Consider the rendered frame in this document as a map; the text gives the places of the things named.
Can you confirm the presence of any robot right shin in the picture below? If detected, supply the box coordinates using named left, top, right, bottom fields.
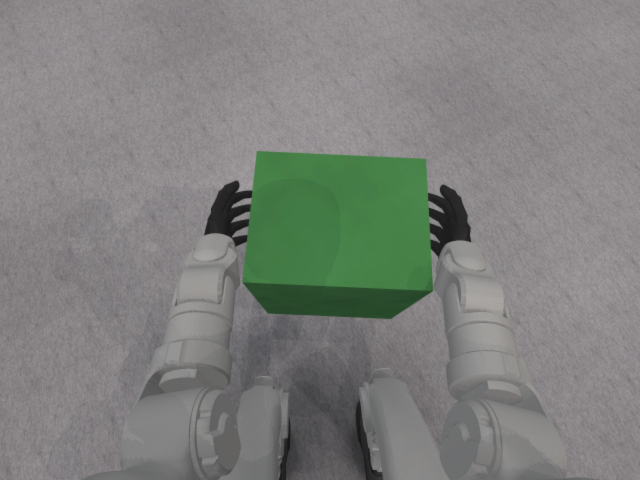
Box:
left=366, top=368, right=409, bottom=470

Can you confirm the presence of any right robot upper arm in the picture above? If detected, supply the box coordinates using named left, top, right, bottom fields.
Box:
left=440, top=397, right=598, bottom=480

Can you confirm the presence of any robot left forearm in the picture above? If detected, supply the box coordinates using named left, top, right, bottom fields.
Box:
left=120, top=233, right=240, bottom=467

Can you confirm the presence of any carton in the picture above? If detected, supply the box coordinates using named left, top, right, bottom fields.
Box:
left=242, top=151, right=433, bottom=319

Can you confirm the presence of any robot right forearm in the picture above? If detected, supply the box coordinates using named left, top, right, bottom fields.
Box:
left=434, top=240, right=567, bottom=474

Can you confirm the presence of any left robot thigh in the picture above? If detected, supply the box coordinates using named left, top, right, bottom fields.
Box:
left=218, top=385, right=290, bottom=480

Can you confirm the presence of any left robot upper arm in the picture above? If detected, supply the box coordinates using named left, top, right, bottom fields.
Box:
left=82, top=386, right=241, bottom=480

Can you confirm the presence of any robot right hand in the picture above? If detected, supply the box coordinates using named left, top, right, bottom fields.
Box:
left=428, top=185, right=471, bottom=258

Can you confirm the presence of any robot left hand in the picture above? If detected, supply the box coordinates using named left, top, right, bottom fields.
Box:
left=204, top=181, right=252, bottom=247

